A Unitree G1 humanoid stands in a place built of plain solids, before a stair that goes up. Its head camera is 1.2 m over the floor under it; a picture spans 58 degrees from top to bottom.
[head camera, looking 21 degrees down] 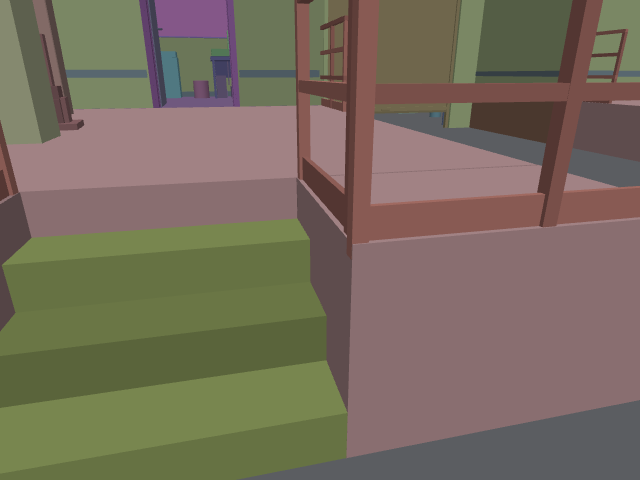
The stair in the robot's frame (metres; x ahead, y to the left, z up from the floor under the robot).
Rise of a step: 0.19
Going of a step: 0.28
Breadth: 1.12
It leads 13 degrees to the left of straight ahead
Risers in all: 4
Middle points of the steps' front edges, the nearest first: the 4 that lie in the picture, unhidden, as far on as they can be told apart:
0.96 0.45 0.19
1.24 0.51 0.38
1.51 0.58 0.58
1.78 0.64 0.77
